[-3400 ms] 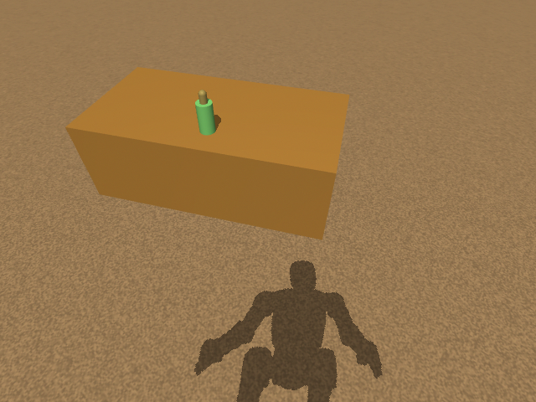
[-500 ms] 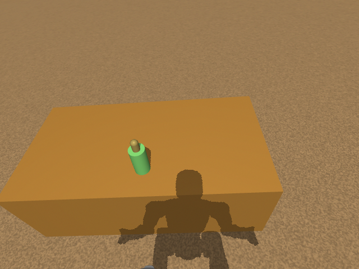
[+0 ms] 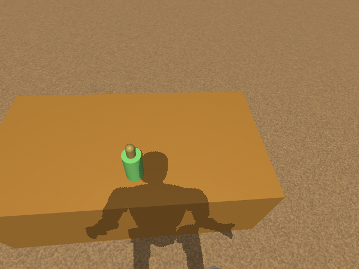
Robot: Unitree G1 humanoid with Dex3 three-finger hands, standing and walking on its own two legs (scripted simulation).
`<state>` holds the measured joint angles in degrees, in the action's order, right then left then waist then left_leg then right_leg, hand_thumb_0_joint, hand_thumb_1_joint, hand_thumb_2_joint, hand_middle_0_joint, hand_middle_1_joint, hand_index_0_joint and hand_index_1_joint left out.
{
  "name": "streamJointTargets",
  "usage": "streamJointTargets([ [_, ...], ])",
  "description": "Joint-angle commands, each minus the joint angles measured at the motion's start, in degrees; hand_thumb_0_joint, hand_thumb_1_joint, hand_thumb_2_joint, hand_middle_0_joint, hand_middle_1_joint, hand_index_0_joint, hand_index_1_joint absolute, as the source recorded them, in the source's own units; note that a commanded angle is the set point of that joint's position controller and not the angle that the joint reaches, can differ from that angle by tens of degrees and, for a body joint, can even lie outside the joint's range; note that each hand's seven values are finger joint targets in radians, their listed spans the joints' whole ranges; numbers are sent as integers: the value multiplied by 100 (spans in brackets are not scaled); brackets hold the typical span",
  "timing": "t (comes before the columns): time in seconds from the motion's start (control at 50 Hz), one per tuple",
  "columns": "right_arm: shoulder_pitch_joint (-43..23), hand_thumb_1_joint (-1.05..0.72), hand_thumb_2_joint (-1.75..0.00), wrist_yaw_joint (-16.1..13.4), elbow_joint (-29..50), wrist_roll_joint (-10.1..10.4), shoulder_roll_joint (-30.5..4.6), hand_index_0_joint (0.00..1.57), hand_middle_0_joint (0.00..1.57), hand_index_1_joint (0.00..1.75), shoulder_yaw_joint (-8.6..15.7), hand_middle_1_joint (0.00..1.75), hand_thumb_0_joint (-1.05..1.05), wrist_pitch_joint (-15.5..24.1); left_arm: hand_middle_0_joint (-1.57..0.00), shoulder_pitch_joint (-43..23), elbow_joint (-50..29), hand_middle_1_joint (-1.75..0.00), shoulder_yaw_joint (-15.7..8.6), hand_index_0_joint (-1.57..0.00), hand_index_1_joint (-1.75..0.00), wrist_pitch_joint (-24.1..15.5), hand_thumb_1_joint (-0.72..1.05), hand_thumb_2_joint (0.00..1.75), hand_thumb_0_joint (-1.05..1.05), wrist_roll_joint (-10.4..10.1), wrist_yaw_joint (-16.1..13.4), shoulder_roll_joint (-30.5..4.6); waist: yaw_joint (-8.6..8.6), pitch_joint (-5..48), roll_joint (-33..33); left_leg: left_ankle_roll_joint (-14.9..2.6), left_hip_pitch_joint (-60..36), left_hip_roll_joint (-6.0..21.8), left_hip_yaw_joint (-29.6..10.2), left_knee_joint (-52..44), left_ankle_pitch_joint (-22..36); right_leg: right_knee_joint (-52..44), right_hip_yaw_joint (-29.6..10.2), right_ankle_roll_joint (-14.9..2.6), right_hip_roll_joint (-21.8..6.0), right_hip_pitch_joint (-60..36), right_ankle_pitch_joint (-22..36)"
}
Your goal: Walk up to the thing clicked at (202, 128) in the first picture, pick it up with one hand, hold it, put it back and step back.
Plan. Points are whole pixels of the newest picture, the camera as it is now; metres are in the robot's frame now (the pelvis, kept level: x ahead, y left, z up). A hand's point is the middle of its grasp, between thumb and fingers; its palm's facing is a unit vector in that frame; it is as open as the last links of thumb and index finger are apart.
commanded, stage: walk up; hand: left
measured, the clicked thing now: (132, 161) +0.53 +0.17 -0.24
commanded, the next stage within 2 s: stand in 1.76 s
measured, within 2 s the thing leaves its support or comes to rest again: neither
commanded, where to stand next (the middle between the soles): +0.08 -0.05 m, yaw +2 degrees
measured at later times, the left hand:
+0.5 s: hand out of the picture +0.11 +0.22 -0.14, palm faces -0.04 -0.95 -0.32, open 7.4 cm
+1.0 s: hand out of the picture +0.13 +0.24 -0.13, palm faces +0.02 -0.95 -0.31, open 7.4 cm
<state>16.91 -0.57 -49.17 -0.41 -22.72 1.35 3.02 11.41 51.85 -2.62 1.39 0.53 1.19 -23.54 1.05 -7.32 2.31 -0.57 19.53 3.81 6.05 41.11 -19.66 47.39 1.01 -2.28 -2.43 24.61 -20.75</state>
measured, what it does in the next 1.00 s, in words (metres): steps on the spot: right foot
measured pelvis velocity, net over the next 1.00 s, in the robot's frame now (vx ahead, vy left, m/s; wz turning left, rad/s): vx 0.02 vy -0.02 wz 0.01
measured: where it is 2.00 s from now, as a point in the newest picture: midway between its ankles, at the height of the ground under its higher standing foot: outside the picture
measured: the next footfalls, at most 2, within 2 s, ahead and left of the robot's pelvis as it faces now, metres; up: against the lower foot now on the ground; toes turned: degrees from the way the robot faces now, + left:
right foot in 0.04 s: +0.07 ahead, -0.13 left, +0.00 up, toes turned -2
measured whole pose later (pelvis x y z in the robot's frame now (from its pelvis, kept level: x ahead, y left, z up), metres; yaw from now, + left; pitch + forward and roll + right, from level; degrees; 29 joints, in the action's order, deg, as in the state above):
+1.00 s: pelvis +0.02 -0.02 +0.02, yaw +1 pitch -2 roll +0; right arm 7.1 -1.2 -62.8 -0.8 -21.1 -0.5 2.7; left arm 2.9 61.8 -2.2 2.1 0.4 2.2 -20.9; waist -0.2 -3.0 1.0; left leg 1.6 10.6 2.5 1.1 25.7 -13.6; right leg 25.9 3.3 -0.7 -0.7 10.9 -13.5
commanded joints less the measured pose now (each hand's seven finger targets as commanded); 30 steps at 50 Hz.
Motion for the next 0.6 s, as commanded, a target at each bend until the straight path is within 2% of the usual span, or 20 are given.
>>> streamJointTargets([
  [0.0,-132,-90,-90,-196,390,60,-1661,20,20,30,464,30,0,70,-20,382,-255,-30,-315,-20,-30,-113,90,90,0,43,-57,-881,-254,1101,-988,-854,-439,1265,-1178,-454,3209,-1207,77,-171,83,-870,422],
  [0.02,-140,-90,-90,-194,382,79,-1507,20,20,30,411,30,0,48,-20,480,-190,-30,-372,-20,-30,-162,90,90,0,76,-72,-1074,-330,1193,-645,-621,-171,1071,-1039,-136,2590,-1544,-222,-263,-63,-1282,1164],
  [0.04,-42,-90,-90,-203,400,112,-1264,20,20,30,340,30,0,52,-20,504,-196,-30,-469,-20,-30,-214,90,90,0,136,-94,-1436,-312,1370,257,-328,259,637,-652,587,1871,-1792,-1241,-507,-733,-1714,1978],
  [0.06,-25,-90,-90,-220,336,132,-1048,20,20,30,253,30,0,51,-20,39,-326,-30,-477,-20,-30,-237,90,90,0,103,-87,-1582,-159,1266,688,-38,763,-81,-217,802,422,-1908,-2082,-1094,-1304,-1819,2468],
  [0.08,-119,-90,-90,-278,167,94,-1174,20,20,30,290,30,0,28,-20,-180,-374,-30,-430,-20,-30,-218,90,90,0,41,-82,-1512,-215,1203,768,-68,430,-140,-209,774,-1048,-1903,-2204,-1436,-1641,-1330,2486],
  [0.1,-98,-90,-90,-270,54,93,-1201,20,20,30,297,30,0,38,-20,-223,-388,-30,-384,-20,-30,-197,90,90,0,42,-64,-1373,-174,1093,809,-80,79,-122,-333,627,-1194,-1881,-2022,-1346,-1526,-958,2356],
  [0.12,-133,-90,-90,-233,-25,90,-1226,20,20,30,297,30,0,63,-20,-318,-374,-30,-330,-20,-30,-165,90,90,0,48,-60,-1267,-89,975,734,-113,-92,-185,-324,216,-1146,-1875,-1588,-1130,-1257,-714,2118],
  [0.18,102,-90,-90,-183,-330,60,-1238,20,20,30,310,30,0,110,-20,-749,-426,-30,-276,-20,-30,-146,90,90,0,55,-63,-1126,83,869,645,-176,-801,-2,-415,-688,841,-1520,-902,-531,-681,-241,1487],
  [0.2,181,-90,-90,-202,-352,22,-1353,20,20,30,327,30,0,141,-20,-807,-445,-30,-247,-20,-30,-151,90,90,0,46,-50,-1043,142,997,382,-318,-1005,375,-940,-1031,1126,-1169,-774,-360,-546,-135,1536],
  [0.22,-46,-90,-90,-210,-319,-43,-1598,20,20,30,347,30,0,177,-20,-697,-367,-30,-245,-20,-30,-120,90,90,0,20,-26,-980,0,955,-95,-634,-659,909,-1910,-1426,732,-784,-582,-125,-249,-125,1113],
  [0.24,-415,-90,-90,-188,-284,-30,-1740,20,20,30,350,30,0,177,-20,-484,-233,-30,-285,-20,-30,-78,90,90,0,23,-28,-1042,-208,808,-261,-930,-156,1265,-2163,-1567,101,-702,-335,-79,-73,-454,148],
  [0.26,-715,-90,-90,-158,-269,-40,-1714,20,20,30,341,30,0,158,-20,-305,-108,-30,-298,-20,-30,-79,90,90,0,49,-27,-1031,-343,620,-418,-927,200,1311,-2122,-1645,-353,-826,-336,-105,-55,-727,-347],
  [0.28,-790,-90,-90,-141,-280,-57,-1538,20,20,30,272,30,0,150,-20,-296,-85,-30,-298,-20,-30,-123,90,90,0,85,-15,-1027,-383,645,-212,-702,286,1043,-1714,-1459,-274,-1426,-623,-164,-248,-948,-228],
  [0.32,-751,-90,-90,-108,-369,-16,-1235,20,20,30,175,30,0,111,-20,-598,-64,-30,-340,-20,-30,-213,90,90,0,105,24,-1242,-166,498,274,-207,436,72,-652,-804,-298,-2435,-1568,-488,-779,-872,-420],
  [0.34,-660,-90,-90,-116,-472,-24,-1172,20,20,30,156,30,0,90,-20,-747,-66,-30,-341,-20,-30,-208,90,90,0,66,29,-1276,-106,427,266,-97,107,-161,-353,-490,-448,-2741,-1796,-658,-1087,-502,-808],
  [0.36,-569,-90,-90,-105,-586,-28,-1153,20,20,30,147,30,0,94,-20,-886,-68,-30,-303,-20,-30,-191,90,90,0,54,37,-1241,-39,374,85,-75,-329,-165,-358,-708,-304,-2843,-1757,-658,-1125,-122,-1017],
  [0.4,-538,-90,-90,-70,-685,-34,-1202,20,20,30,164,30,0,139,-20,-989,-50,-30,-222,-20,-30,-180,90,90,0,41,44,-1052,15,482,-132,-165,-806,63,-670,-1234,377,-2593,-1171,-338,-740,-55,-487],
  [0.44,-615,-90,-90,-76,-735,-41,-1269,20,20,30,172,30,0,157,-20,-952,62,-30,-231,-20,-30,-170,90,90,0,41,48,-1009,-98,654,-118,-284,-603,358,-1074,-1596,359,-2329,-836,-180,-443,-576,77],
  [0.46,-689,-90,-90,-78,-740,-46,-1306,20,20,30,153,30,0,157,-20,-898,128,-30,-233,-20,-30,-165,90,90,0,42,58,-1034,-160,648,-50,-308,-444,368,-1122,-1627,222,-2367,-824,-156,-415,-773,122],
  [0.58,-705,-90,-90,-116,-908,-28,-1247,20,20,30,120,30,0,144,-20,-963,297,-30,-225,-20,-30,-153,90,90,0,6,40,-999,-129,987,-62,-184,-699,264,-833,-1610,1122,-2457,-787,-177,-520,-1244,841],
])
